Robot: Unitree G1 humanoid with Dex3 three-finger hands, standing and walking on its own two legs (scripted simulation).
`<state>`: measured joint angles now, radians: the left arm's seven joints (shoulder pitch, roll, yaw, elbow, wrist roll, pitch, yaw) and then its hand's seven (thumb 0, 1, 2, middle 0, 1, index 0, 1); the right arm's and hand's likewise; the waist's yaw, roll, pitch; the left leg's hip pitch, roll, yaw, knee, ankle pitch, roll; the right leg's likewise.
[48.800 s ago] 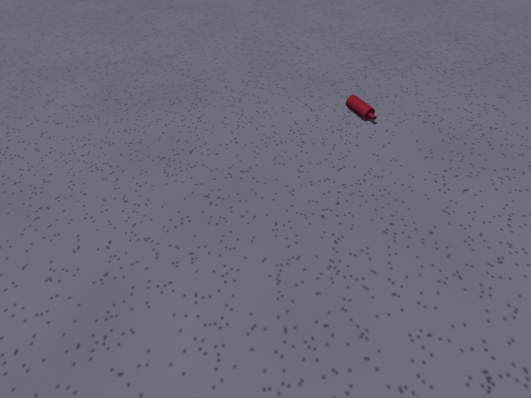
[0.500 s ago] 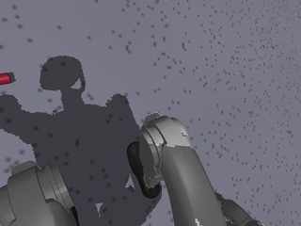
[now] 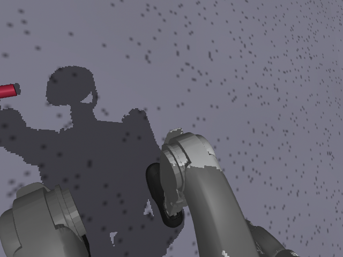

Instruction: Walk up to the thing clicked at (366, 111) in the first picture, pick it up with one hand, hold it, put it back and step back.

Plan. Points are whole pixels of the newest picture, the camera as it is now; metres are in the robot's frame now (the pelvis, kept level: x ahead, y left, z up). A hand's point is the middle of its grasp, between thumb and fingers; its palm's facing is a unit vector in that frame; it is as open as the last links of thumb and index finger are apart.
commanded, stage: withdraw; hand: left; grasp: from above
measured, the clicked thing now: out of the picture +0.50 +0.32 -0.27
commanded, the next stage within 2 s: home in 0.90 s
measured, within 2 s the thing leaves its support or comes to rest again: neither
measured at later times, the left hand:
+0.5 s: hand out of the picture +0.47 +0.39 -0.07, palm faces -0.46 -0.09 -0.88, open 14.0 cm
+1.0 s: hand out of the picture +0.49 +0.36 -0.10, palm faces -0.36 -0.05 -0.93, open 13.8 cm
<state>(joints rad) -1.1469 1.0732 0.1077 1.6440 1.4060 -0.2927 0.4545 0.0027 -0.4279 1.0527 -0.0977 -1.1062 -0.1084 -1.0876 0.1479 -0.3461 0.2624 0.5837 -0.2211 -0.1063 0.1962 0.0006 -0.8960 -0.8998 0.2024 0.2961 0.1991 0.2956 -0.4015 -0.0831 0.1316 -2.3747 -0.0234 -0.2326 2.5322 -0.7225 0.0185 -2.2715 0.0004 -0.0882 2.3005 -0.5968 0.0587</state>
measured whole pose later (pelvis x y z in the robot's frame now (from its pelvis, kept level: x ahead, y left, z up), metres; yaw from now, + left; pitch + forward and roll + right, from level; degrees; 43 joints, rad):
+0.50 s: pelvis +0.00 +0.00 +0.04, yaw +5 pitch +36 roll -12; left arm -1.09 0.89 0.02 1.33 1.18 -0.09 0.11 0.00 -0.51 1.01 -0.08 -1.02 -0.08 -1.02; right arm 0.16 -0.33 0.11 0.60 -0.11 0.01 0.17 0.00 -0.91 -0.90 0.20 0.30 0.20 0.30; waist -0.27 0.06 -0.03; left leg -2.28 -0.02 -0.14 2.36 -0.71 0.03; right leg -2.21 -0.04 -0.02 2.20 -0.62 0.05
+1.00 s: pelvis -0.01 +0.00 +0.03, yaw +5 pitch +35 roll -12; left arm -1.21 0.92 0.08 1.47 1.36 -0.21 0.30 0.00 -0.46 0.97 -0.13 -0.97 -0.13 -0.97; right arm 0.19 -0.30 0.14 0.61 -0.13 0.04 0.11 0.00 -0.91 -0.90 0.20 0.30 0.20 0.29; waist -0.34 0.02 -0.01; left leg -2.37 -0.04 -0.14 2.38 -0.64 0.03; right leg -2.28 -0.04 -0.02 2.22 -0.57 0.05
